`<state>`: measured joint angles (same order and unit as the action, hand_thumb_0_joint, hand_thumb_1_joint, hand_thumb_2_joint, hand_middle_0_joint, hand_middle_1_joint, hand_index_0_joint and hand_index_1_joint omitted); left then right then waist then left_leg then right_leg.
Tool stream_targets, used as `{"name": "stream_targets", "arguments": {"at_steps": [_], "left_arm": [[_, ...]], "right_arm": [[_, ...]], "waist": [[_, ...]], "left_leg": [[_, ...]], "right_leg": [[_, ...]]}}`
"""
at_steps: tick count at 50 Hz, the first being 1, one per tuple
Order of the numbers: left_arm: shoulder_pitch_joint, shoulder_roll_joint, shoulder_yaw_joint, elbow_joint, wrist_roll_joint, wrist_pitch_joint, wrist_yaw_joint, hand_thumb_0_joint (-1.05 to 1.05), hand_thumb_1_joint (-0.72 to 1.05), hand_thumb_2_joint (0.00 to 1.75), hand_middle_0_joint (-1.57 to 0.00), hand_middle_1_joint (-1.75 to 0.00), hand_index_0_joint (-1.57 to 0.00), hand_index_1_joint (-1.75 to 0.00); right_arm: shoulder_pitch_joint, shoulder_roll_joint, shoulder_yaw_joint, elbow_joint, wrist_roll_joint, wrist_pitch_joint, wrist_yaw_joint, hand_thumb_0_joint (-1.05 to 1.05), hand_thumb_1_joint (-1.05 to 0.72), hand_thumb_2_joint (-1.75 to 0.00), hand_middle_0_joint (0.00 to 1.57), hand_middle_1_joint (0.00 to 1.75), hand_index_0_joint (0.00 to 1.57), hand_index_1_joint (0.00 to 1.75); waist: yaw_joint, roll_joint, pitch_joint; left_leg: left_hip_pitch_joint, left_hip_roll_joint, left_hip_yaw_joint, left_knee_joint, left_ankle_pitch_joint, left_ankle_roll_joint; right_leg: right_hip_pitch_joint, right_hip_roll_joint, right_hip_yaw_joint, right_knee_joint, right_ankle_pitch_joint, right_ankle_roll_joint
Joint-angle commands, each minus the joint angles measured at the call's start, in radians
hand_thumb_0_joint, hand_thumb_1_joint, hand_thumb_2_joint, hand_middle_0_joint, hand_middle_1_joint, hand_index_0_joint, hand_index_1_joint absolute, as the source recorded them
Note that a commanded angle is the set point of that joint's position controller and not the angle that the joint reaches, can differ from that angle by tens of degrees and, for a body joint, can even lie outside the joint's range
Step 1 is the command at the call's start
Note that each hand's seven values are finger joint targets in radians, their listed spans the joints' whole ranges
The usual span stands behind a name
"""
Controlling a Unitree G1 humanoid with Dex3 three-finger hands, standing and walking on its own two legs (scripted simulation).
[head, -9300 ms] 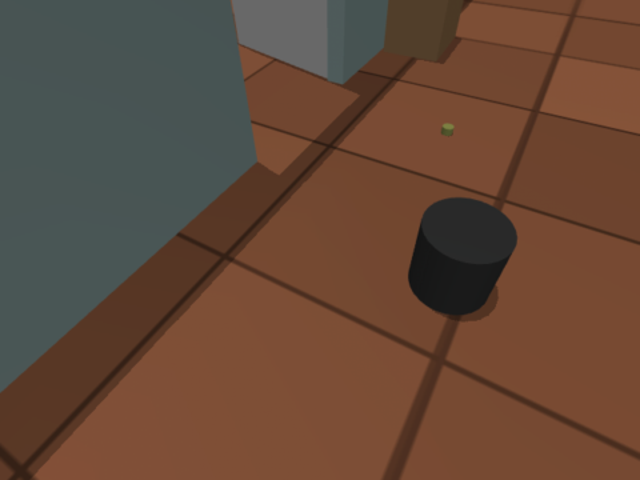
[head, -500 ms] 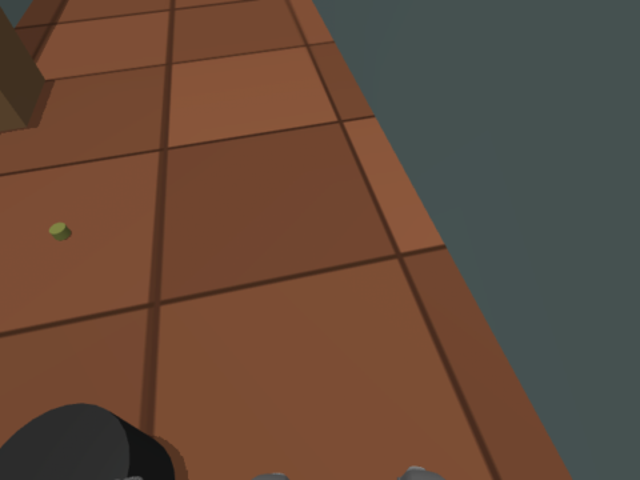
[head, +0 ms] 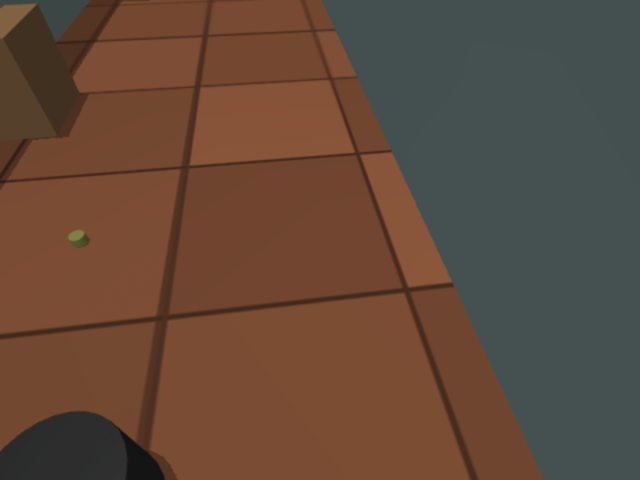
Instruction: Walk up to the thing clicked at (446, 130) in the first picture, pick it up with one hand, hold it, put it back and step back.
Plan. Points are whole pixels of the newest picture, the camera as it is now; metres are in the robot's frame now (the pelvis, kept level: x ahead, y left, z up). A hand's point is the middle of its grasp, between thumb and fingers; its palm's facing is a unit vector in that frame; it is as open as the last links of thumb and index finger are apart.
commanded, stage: walk up
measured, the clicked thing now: (78, 238) +1.16 +1.07 -0.75
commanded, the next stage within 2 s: stand in 0.18 s
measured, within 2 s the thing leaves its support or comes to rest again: neither
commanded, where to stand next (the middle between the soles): +0.07 +0.00 m, yaw -2 degrees
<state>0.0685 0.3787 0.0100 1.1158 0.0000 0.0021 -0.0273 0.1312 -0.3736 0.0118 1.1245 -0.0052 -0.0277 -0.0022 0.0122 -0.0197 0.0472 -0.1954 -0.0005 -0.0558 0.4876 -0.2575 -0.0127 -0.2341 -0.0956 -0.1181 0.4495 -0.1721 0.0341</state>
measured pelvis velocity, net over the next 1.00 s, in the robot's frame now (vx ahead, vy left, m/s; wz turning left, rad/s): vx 0.01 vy -0.02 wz -0.02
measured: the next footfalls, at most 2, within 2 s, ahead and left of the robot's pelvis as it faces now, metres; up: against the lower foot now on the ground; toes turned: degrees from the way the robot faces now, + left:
none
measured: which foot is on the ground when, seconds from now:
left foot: down 0.00-1.00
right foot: down 0.00-1.00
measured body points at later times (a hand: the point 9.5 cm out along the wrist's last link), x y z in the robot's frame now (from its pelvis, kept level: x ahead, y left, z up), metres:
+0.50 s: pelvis +0.01 -0.01 +0.01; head +0.02 -0.02 +0.46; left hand +0.08 +0.29 -0.13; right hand +0.10 -0.31 -0.12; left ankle +0.01 +0.13 -0.74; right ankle +0.04 -0.15 -0.74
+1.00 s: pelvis +0.01 -0.02 +0.01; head +0.02 -0.02 +0.46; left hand +0.10 +0.28 -0.12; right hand +0.07 -0.33 -0.13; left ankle +0.01 +0.13 -0.74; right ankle +0.04 -0.15 -0.74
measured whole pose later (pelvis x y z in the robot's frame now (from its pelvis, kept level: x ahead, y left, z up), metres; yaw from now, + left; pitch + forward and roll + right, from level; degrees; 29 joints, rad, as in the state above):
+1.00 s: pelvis +0.01 -0.02 +0.01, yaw -1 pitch -2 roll +0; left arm 0.08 0.36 0.00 1.15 0.01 -0.01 -0.02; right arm 0.11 -0.35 -0.01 1.16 -0.01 0.00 0.01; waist 0.00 0.00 0.05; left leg -0.10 0.04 -0.05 0.33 -0.20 -0.05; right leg -0.17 -0.06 -0.12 0.34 -0.14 0.01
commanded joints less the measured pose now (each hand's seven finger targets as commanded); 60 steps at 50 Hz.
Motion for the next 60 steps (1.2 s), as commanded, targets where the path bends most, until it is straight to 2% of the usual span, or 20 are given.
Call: {"name": "stream_targets", "arguments": {"at_steps": [1, 8, 9, 10, 17, 21, 22, 24, 27, 30, 36, 43, 45, 53, 60], "left_arm": [[-0.071, 0.199, 0.044, -0.044, -0.002, -0.022, 0.014, 0.0, 0.9, 0.9, -0.2, -0.3, -0.2, -0.3], [-0.078, 0.197, 0.05, -0.026, 0.003, -0.025, 0.015, 0.0, 0.9, 0.9, -0.2, -0.3, -0.2, -0.3], [-0.066, 0.197, 0.038, -0.015, 0.004, -0.027, 0.018, 0.0, 0.9, 0.9, -0.2, -0.3, -0.2, -0.3], [-0.062, 0.196, 0.039, -0.009, 0.004, -0.027, 0.02, 0.0, 0.9, 0.9, -0.2, -0.3, -0.2, -0.3], [-0.061, 0.201, 0.035, -0.006, 0.006, -0.037, 0.026, 0.0, 0.9, 0.9, -0.2, -0.3, -0.2, -0.3], [-0.045, 0.189, 0.03, -0.006, 0.007, -0.04, 0.028, 0.0, 0.9, 0.9, -0.2, -0.3, -0.2, -0.3], [-0.04, 0.19, 0.03, -0.005, 0.007, -0.042, 0.029, 0.0, 0.9, 0.9, -0.2, -0.3, -0.2, -0.3], [-0.04, 0.195, 0.031, -0.007, 0.008, -0.042, 0.031, 0.0, 0.9, 0.9, -0.2, -0.3, -0.2, -0.3], [-0.038, 0.189, 0.031, -0.007, 0.006, -0.04, 0.032, 0.0, 0.9, 0.9, -0.2, -0.3, -0.2, -0.3], [-0.044, 0.196, 0.035, -0.011, 0.005, -0.035, 0.031, 0.0, 0.9, 0.9, -0.2, -0.3, -0.2, -0.3], [-0.05, 0.203, 0.038, -0.02, 0.008, -0.033, 0.03, 0.0, 0.9, 0.9, -0.2, -0.3, -0.2, -0.3], [-0.046, 0.199, 0.038, -0.028, 0.006, -0.032, 0.027, 0.0, 0.9, 0.9, -0.2, -0.3, -0.2, -0.3], [-0.039, 0.197, 0.037, -0.029, 0.009, -0.031, 0.028, 0.0, 0.9, 0.9, -0.2, -0.3, -0.2, -0.3], [-0.037, 0.195, 0.037, -0.031, 0.007, -0.031, 0.027, 0.0, 0.9, 0.9, -0.2, -0.3, -0.2, -0.3], [-0.035, 0.192, 0.035, -0.033, 0.006, -0.03, 0.026, 0.0, 0.9, 0.9, -0.2, -0.3, -0.2, -0.3]], "right_arm": [[-0.061, -0.231, -0.045, -0.051, 0.003, -0.018, -0.01, 0.0, -0.9, -0.9, 0.2, 0.3, 0.2, 0.3], [-0.079, -0.226, -0.046, -0.039, 0.003, -0.01, -0.008, 0.0, -0.9, -0.9, 0.2, 0.3, 0.2, 0.3], [-0.111, -0.202, -0.047, -0.051, -0.003, -0.006, -0.007, 0.0, -0.9, -0.9, 0.2, 0.3, 0.2, 0.3], [-0.108, -0.2, -0.047, -0.052, -0.002, -0.003, -0.005, 0.0, -0.9, -0.9, 0.2, 0.3, 0.2, 0.3], [-0.119, -0.199, -0.057, -0.044, -0.002, 0.006, -0.001, 0.0, -0.9, -0.9, 0.2, 0.3, 0.2, 0.3], [-0.124, -0.197, -0.059, -0.04, -0.001, 0.005, 0.002, 0.0, -0.9, -0.9, 0.2, 0.3, 0.2, 0.3], [-0.127, -0.198, -0.06, -0.041, -0.002, 0.005, 0.001, 0.0, -0.9, -0.9, 0.2, 0.3, 0.2, 0.3], [-0.122, -0.191, -0.06, -0.036, 0.0, 0.006, 0.001, 0.0, -0.9, -0.9, 0.2, 0.3, 0.2, 0.3], [-0.122, -0.193, -0.06, -0.031, -0.001, 0.007, 0.001, 0.0, -0.9, -0.9, 0.2, 0.3, 0.2, 0.3], [-0.117, -0.183, -0.057, -0.028, -0.002, 0.009, 0.001, 0.0, -0.9, -0.9, 0.2, 0.3, 0.2, 0.3], [-0.096, -0.184, -0.057, -0.028, -0.004, 0.01, 0.003, 0.0, -0.9, -0.9, 0.2, 0.3, 0.2, 0.3], [-0.081, -0.191, -0.056, -0.032, -0.008, 0.006, 0.001, 0.0, -0.9, -0.9, 0.2, 0.3, 0.2, 0.3], [-0.079, -0.185, -0.055, -0.03, -0.006, 0.007, 0.001, 0.0, -0.9, -0.9, 0.2, 0.3, 0.2, 0.3], [-0.071, -0.191, -0.053, -0.033, -0.006, 0.006, -0.001, 0.0, -0.9, -0.9, 0.2, 0.3, 0.2, 0.3], [-0.066, -0.193, -0.047, -0.034, -0.006, 0.006, -0.003, 0.0, -0.9, -0.9, 0.2, 0.3, 0.2, 0.3]], "waist": [[0.0, 0.032, -0.075], [-0.003, 0.022, -0.081], [-0.004, 0.035, -0.056], [-0.006, 0.043, -0.06], [-0.005, 0.022, -0.085], [-0.003, 0.028, -0.103], [-0.001, 0.034, -0.121], [-0.003, 0.011, -0.12], [-0.001, 0.03, -0.111], [0.001, 0.009, -0.071], [-0.001, 0.008, -0.057], [-0.003, 0.022, -0.074], [0.001, 0.016, -0.064], [-0.003, 0.021, -0.085], [-0.006, 0.025, -0.076]], "left_leg": [[-0.068, 0.103, -0.087, -0.143, 0.145, 0.045], [-0.044, 0.099, -0.079, -0.157, 0.168, 0.039], [-0.006, 0.115, -0.072, -0.177, 0.178, 0.025], [0.001, 0.118, -0.078, -0.183, 0.188, 0.021], [0.022, 0.12, -0.063, -0.202, 0.176, 0.019], [0.037, 0.126, -0.06, -0.203, 0.221, 0.018], [0.045, 0.127, -0.056, -0.197, 0.25, 0.019], [0.05, 0.127, -0.053, -0.2, 0.251, 0.017], [0.041, 0.129, -0.05, -0.208, 0.243, 0.016], [0.02, 0.122, -0.046, -0.224, 0.179, 0.012], [0.002, 0.115, -0.04, -0.225, 0.12, 0.013], [0.024, 0.123, -0.043, -0.223, 0.163, 0.01], [0.014, 0.123, -0.045, -0.227, 0.154, 0.009], [0.028, 0.128, -0.04, -0.221, 0.194, 0.012], [0.039, 0.131, -0.036, -0.22, 0.194, 0.01]], "right_leg": [[0.133, -0.068, 0.095, -0.101, -0.029, -0.057], [0.151, -0.076, 0.09, -0.128, -0.016, -0.048], [0.109, -0.076, 0.112, -0.144, -0.001, -0.044], [0.116, -0.07, 0.103, -0.143, 0.007, -0.042], [0.146, -0.075, 0.114, -0.163, 0.002, -0.042], [0.166, -0.07, 0.109, -0.159, 0.061, -0.04], [0.181, -0.075, 0.106, -0.15, 0.115, -0.041], [0.185, -0.076, 0.105, -0.152, 0.139, -0.041], [0.192, -0.074, 0.101, -0.156, 0.121, -0.04], [0.166, -0.069, 0.108, -0.177, 0.011, -0.039], [0.154, -0.073, 0.124, -0.195, -0.059, -0.041], [0.154, -0.065, 0.117, -0.174, -0.004, -0.042], [0.155, -0.064, 0.117, -0.179, -0.024, -0.041], [0.182, -0.063, 0.112, -0.163, 0.065, -0.045], [0.167, -0.063, 0.116, -0.163, 0.065, -0.045]]}}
